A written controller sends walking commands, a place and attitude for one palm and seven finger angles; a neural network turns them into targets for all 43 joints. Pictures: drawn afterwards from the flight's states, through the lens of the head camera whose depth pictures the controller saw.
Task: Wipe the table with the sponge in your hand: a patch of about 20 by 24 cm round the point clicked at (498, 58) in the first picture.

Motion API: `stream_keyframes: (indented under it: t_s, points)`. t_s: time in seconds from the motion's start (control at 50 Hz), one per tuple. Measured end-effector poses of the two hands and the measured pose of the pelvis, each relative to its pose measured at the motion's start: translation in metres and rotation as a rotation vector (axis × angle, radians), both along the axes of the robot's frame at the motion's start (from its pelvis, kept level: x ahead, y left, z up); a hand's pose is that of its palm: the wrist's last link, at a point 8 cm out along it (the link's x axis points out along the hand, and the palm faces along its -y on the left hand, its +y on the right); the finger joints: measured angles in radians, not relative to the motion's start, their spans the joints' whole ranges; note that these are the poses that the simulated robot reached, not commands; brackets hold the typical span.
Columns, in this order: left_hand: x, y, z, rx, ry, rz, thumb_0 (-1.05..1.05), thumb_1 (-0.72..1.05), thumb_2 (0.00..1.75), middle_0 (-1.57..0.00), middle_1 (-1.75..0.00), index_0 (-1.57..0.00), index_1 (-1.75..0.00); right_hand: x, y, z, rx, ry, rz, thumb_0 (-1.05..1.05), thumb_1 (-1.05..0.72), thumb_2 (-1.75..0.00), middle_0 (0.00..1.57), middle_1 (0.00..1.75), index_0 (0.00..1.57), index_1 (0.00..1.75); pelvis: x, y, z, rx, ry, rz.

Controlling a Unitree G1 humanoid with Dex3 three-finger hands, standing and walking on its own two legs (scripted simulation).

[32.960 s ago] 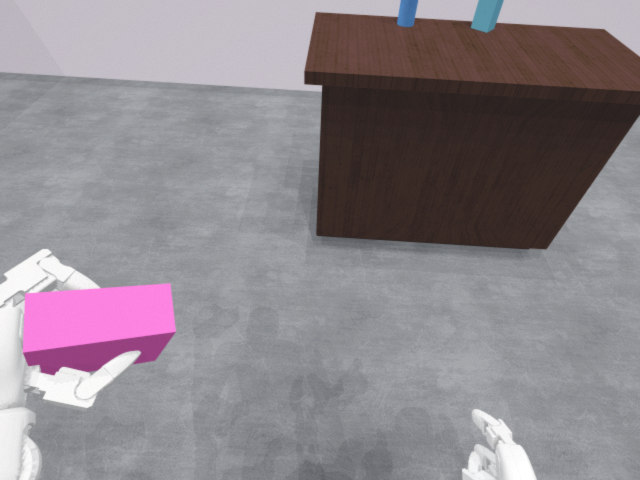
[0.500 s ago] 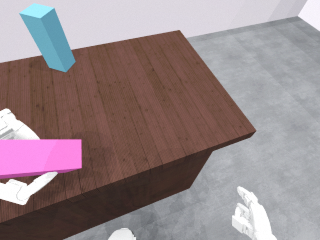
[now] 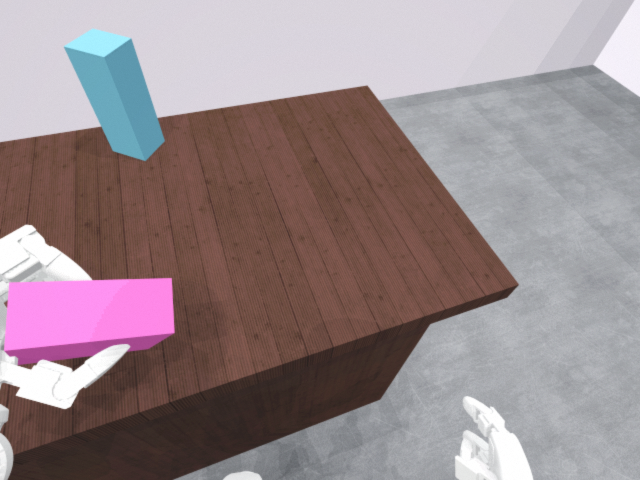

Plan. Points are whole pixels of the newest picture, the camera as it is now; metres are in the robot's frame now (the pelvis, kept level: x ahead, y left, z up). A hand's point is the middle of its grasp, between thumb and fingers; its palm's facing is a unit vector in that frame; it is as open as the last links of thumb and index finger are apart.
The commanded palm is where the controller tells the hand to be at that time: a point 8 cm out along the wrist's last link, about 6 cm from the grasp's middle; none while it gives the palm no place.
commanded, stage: shuffle to correct the standing spot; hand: left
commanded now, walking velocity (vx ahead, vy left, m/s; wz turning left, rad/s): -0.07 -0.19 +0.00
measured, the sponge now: (114, 320) +0.23 +0.21 +0.14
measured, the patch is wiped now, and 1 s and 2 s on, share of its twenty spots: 0.00 0.00 0.00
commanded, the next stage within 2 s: none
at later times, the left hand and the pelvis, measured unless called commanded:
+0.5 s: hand (72, 317) +0.22 +0.23 +0.17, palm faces +0.29 -0.84 -0.47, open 9.1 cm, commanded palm +0.16 +0.27 +0.18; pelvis +0.00 -0.01 +0.00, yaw +0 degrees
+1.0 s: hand (81, 312) +0.22 +0.22 +0.17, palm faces +0.29 -0.85 -0.44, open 9.1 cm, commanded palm +0.16 +0.27 +0.18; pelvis +0.00 -0.01 +0.00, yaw -1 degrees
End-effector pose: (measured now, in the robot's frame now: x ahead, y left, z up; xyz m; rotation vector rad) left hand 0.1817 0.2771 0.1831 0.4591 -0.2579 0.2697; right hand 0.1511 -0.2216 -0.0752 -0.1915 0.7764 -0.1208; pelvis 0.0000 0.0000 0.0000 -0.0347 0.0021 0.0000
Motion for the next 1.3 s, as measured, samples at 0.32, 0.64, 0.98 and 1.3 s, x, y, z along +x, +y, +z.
stream_keyframes:
  t_s: [0.32, 0.64, 0.98, 1.3]
  points:
    - [0.016, -0.01, 0.005, 0.051, 0.048, -0.016, -0.01, -0.43, 1.07, -0.83, -1.41, -0.83, -1.42, 0.031, -0.019, 0.007, -0.01, -0.031, -0.023, 0.02, -0.9, -0.9, 0.2, 0.3, 0.2, 0.3, 0.011, -0.009, 0.003, 0.004, 0.001, -0.004]
    - [-0.009, 0.002, 0.003, 0.023, 0.024, 0.024, -0.01, -0.43, 1.07, -0.83, -1.41, -0.83, -1.42, -0.001, -0.007, -0.002, -0.009, 0.013, -0.022, 0.02, -0.9, -0.9, 0.2, 0.3, 0.2, 0.3, -0.005, -0.001, 0.0, 0.006, 0.001, 0.001]
    - [0.005, -0.011, 0.006, 0.036, 0.026, -0.005, -0.01, -0.43, 1.07, -0.83, -1.41, -0.83, -1.42, 0.007, -0.008, 0.0, 0.025, -0.007, -0.014, 0.02, -0.9, -0.9, 0.2, 0.3, 0.2, 0.3, -0.001, -0.009, 0.002, 0.002, -0.001, -0.011]
    - [0.011, -0.007, 0.007, 0.043, 0.013, -0.013, -0.01, -0.43, 1.07, -0.83, -1.41, -0.83, -1.42, 0.011, -0.023, 0.005, -0.032, 0.003, -0.047, 0.02, -0.9, -0.9, 0.2, 0.3, 0.2, 0.3, 0.003, -0.007, 0.001, 0.006, 0.001, -0.011]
